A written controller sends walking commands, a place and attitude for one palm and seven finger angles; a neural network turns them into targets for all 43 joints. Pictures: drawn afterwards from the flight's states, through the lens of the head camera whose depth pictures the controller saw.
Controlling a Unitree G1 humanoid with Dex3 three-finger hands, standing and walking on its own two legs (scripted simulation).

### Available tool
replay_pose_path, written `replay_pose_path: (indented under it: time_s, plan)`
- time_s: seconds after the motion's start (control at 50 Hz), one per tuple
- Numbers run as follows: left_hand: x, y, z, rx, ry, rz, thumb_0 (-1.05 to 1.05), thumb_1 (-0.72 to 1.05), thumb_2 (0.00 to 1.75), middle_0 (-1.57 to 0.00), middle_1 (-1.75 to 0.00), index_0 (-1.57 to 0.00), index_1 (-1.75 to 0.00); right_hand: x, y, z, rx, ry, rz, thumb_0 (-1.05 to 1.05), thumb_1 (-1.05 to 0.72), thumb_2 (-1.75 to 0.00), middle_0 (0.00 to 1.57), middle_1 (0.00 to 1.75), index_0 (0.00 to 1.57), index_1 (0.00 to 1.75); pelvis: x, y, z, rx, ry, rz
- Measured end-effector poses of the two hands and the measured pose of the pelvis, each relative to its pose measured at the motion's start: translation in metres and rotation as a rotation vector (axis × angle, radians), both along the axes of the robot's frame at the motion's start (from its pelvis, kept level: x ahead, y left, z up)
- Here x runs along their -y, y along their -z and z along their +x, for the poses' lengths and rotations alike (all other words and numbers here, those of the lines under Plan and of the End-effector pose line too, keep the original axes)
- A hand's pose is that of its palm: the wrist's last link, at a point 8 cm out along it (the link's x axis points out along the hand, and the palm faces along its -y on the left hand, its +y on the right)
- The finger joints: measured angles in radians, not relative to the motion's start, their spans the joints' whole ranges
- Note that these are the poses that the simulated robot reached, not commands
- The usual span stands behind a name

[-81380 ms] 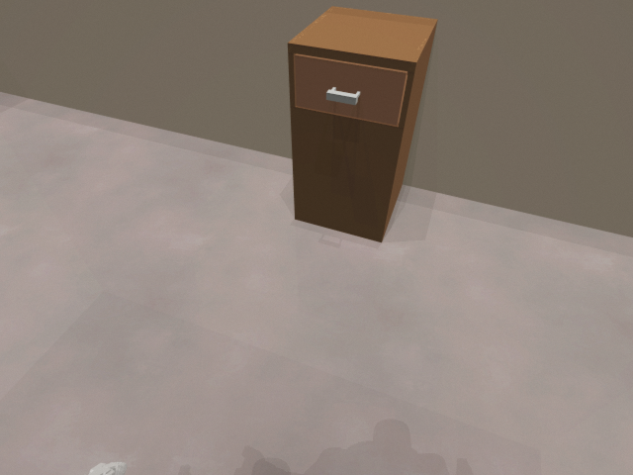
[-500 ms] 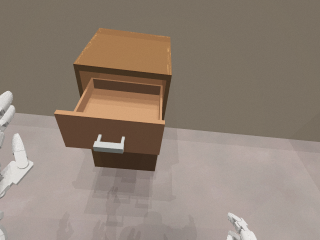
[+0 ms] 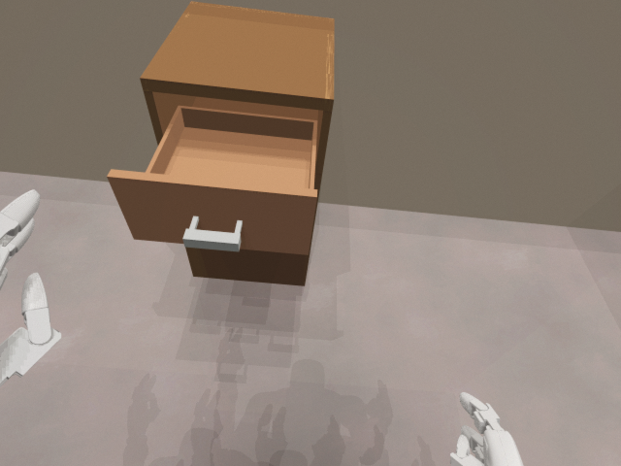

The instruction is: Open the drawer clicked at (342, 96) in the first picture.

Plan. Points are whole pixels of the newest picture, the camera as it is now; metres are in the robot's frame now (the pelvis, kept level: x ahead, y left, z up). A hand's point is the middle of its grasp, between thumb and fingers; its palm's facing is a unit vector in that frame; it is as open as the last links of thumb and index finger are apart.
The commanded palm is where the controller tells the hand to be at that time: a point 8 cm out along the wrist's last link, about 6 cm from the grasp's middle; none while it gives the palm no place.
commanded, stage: stop stepping back and stand still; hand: left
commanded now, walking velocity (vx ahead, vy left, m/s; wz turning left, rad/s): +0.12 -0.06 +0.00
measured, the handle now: (215, 231) +0.53 +0.19 -0.10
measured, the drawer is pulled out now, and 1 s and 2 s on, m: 0.28 0.28 0.28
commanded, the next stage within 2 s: let the arm hang, fingers relaxed in 0.44 s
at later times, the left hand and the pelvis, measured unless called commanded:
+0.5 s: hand (80, 317) +0.22 +0.22 +0.16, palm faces +0.28 -0.85 -0.46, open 7.4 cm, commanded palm +0.15 +0.27 +0.18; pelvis +0.02 +0.00 +0.00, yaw +0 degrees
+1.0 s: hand out of the picture -0.05 +0.18 -0.17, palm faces +0.01 -0.99 -0.16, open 7.2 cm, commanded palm none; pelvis -0.01 +0.00 +0.01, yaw +1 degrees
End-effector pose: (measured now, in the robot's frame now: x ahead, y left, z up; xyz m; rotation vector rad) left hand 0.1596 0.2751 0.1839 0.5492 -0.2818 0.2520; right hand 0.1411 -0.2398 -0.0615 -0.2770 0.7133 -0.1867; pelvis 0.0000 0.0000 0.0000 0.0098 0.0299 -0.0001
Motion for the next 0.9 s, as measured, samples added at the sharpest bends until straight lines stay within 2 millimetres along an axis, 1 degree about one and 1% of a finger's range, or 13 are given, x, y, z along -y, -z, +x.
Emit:
replay_pose_path:
  time_s: [0.1, 0.22, 0.42, 0.54, 0.56, 0.58, 0.62, 0.66, 0.72, 0.76, 0.82, 0.84, 0.9]
  plan:
    - [0.013, -0.008, -0.003, 0.005, 0.008, 0.013, 0.02, 0.89, 0.90, -0.22, -0.30, -0.21, -0.30, -0.015, 0.008, 0.010, 0.019, -0.038, 0.086, 0.01, -0.91, -0.90, 0.20, 0.30, 0.20, 0.30, 0.008, 0.000, -0.003, 0.001, 0.002, -0.022]
    - [0.011, 0.005, -0.001, -0.028, -0.034, -0.051, 0.02, 0.89, 0.90, -0.22, -0.30, -0.21, -0.30, -0.014, 0.018, 0.010, -0.034, -0.028, 0.098, 0.01, -0.91, -0.90, 0.21, 0.30, 0.20, 0.30, 0.008, 0.003, 0.005, 0.004, 0.001, -0.030]
    - [0.007, 0.008, 0.020, -0.053, -0.030, -0.055, 0.02, 0.89, 0.90, -0.22, -0.30, -0.21, -0.30, -0.004, 0.009, 0.018, -0.042, -0.003, 0.055, 0.02, -0.91, -0.90, 0.20, 0.30, 0.20, 0.30, 0.006, -0.002, 0.015, -0.002, 0.003, -0.019]
    - [0.009, 0.010, 0.023, -0.080, 0.003, -0.046, 0.02, 0.89, 0.90, -0.22, -0.30, -0.21, -0.30, -0.002, 0.004, 0.027, -0.012, 0.013, 0.056, 0.01, -0.91, -0.90, 0.20, 0.30, 0.20, 0.30, 0.004, -0.003, 0.015, -0.006, 0.009, -0.025]
    - [0.007, 0.018, 0.025, -0.104, 0.009, -0.031, 0.02, 0.89, 0.90, -0.21, -0.30, -0.21, -0.30, -0.001, 0.006, 0.028, -0.011, -0.002, 0.063, 0.01, -0.91, -0.90, 0.20, 0.30, 0.20, 0.30, 0.003, -0.002, 0.014, -0.011, 0.003, -0.025]
    - [0.003, 0.035, 0.030, -0.169, 0.006, -0.030, 0.01, 0.89, 0.90, -0.21, -0.30, -0.21, -0.30, 0.000, 0.011, 0.029, -0.025, -0.022, 0.067, 0.01, -0.91, -0.90, 0.20, 0.30, 0.20, 0.30, 0.000, -0.001, 0.013, -0.015, -0.002, -0.025]
    - [-0.008, 0.091, 0.038, -0.380, -0.042, -0.087, 0.01, 0.90, 0.90, -0.21, -0.30, -0.21, -0.30, 0.004, 0.025, 0.027, -0.076, -0.046, 0.068, 0.01, -0.91, -0.90, 0.20, 0.30, 0.20, 0.30, -0.004, 0.003, 0.009, -0.022, -0.009, -0.017]
    - [-0.014, 0.157, 0.034, -0.637, -0.116, -0.177, 0.01, 0.90, 0.90, -0.21, -0.30, -0.20, -0.30, 0.007, 0.038, 0.021, -0.134, -0.048, 0.067, 0.01, -0.91, -0.90, 0.20, 0.30, 0.20, 0.30, -0.006, 0.005, 0.006, -0.015, -0.010, -0.012]
    - [-0.004, 0.243, -0.002, -1.004, -0.184, -0.293, 0.01, 0.91, 0.90, -0.20, -0.30, -0.20, -0.30, 0.010, 0.046, 0.001, -0.212, -0.026, 0.061, 0.01, -0.91, -0.90, 0.20, 0.30, 0.20, 0.30, -0.005, 0.006, 0.002, 0.009, -0.009, -0.004]
    - [0.011, 0.282, -0.036, -1.205, -0.196, -0.354, 0.01, 0.91, 0.90, -0.20, -0.30, -0.20, -0.30, 0.011, 0.048, -0.018, -0.272, -0.005, 0.052, 0.01, -0.91, -0.90, 0.20, 0.30, 0.20, 0.30, -0.005, 0.004, 0.000, 0.026, -0.006, -0.002]
    - [0.037, 0.317, -0.091, -1.431, -0.205, -0.440, 0.02, 0.91, 0.90, -0.20, -0.30, -0.20, -0.30, 0.012, 0.051, -0.052, -0.389, 0.027, 0.038, 0.01, -0.91, -0.90, 0.20, 0.30, 0.20, 0.30, -0.003, 0.000, -0.003, 0.043, -0.003, -0.006]
    - [0.045, 0.324, -0.109, -1.488, -0.209, -0.468, 0.02, 0.91, 0.90, -0.20, -0.30, -0.20, -0.30, 0.012, 0.052, -0.065, -0.432, 0.037, 0.035, 0.01, -0.91, -0.90, 0.20, 0.30, 0.20, 0.30, -0.003, -0.002, -0.004, 0.047, -0.003, -0.008]
    - [0.047, 0.332, -0.155, -1.599, -0.284, -0.516, 0.02, 0.95, 0.90, -0.21, -0.30, -0.20, -0.30, 0.009, 0.055, -0.100, -0.562, 0.062, 0.033, 0.01, -0.91, -0.90, 0.20, 0.30, 0.20, 0.30, -0.001, -0.005, -0.006, 0.051, -0.008, -0.014]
